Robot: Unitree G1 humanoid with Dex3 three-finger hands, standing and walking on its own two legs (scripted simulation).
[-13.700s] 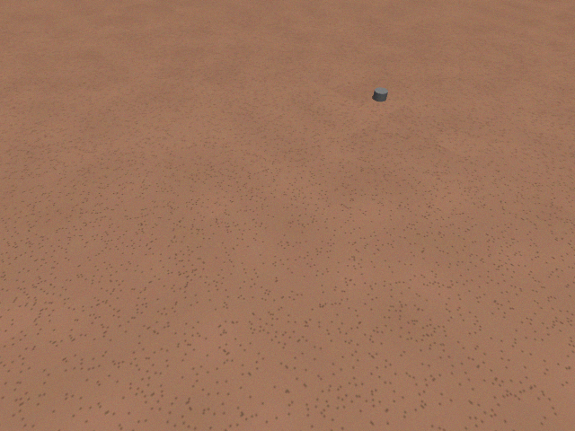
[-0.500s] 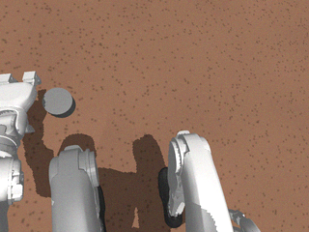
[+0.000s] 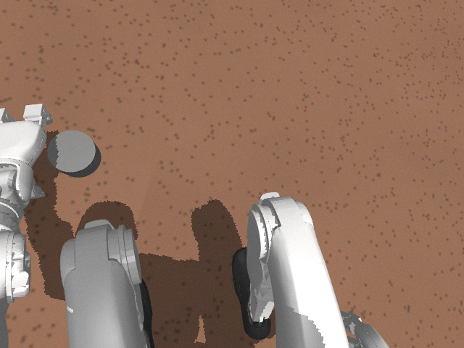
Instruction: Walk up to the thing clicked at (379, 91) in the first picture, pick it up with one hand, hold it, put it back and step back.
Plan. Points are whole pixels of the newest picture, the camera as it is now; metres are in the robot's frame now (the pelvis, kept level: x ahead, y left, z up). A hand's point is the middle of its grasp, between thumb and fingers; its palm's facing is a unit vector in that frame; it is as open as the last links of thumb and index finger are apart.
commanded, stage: rise first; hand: left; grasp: from above
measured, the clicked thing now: (75, 154) +0.48 +0.25 -0.29
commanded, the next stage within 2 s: approach in 1.24 s
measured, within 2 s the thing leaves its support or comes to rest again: neither
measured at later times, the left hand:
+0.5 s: hand (30, 155) +0.45 +0.29 -0.18, palm faces -0.42 -0.07 -0.90, open 14.3 cm
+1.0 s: hand (27, 156) +0.45 +0.29 -0.17, palm faces -0.44 -0.06 -0.90, open 14.2 cm
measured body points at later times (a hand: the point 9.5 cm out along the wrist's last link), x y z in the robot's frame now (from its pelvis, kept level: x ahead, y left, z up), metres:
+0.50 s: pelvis +0.00 +0.00 +0.00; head +0.24 +0.07 +0.37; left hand +0.47 +0.29 -0.13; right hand +0.04 -0.27 -0.11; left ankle +0.07 +0.13 -0.29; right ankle +0.10 -0.13 -0.29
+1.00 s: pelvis +0.00 +0.00 +0.00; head +0.23 +0.07 +0.38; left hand +0.47 +0.29 -0.12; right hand +0.04 -0.28 -0.10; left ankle +0.07 +0.13 -0.29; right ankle +0.10 -0.13 -0.29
